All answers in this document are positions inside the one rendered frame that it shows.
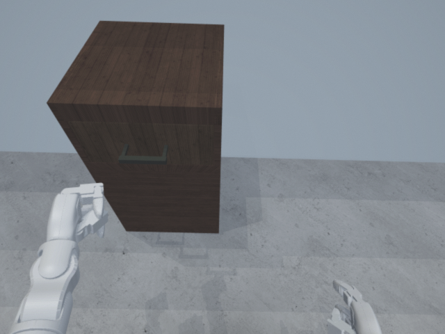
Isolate handle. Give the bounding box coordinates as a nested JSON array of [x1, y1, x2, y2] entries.
[[118, 144, 168, 165]]

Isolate left robot forearm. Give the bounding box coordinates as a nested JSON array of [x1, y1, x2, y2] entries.
[[8, 239, 80, 334]]

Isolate left robot hand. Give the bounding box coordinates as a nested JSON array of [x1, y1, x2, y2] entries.
[[47, 183, 108, 244]]

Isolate cabinet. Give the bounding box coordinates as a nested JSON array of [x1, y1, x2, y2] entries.
[[47, 21, 224, 233]]

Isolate drawer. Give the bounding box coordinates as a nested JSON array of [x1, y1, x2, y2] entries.
[[68, 121, 214, 165]]

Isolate right robot hand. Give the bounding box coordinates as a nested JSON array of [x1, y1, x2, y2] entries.
[[327, 279, 382, 334]]

